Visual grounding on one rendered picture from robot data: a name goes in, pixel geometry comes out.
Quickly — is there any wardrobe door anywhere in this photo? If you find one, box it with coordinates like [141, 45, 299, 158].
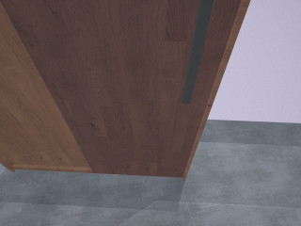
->
[0, 0, 242, 178]
[0, 1, 90, 168]

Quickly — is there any handle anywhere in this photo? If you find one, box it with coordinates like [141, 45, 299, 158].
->
[182, 0, 214, 104]

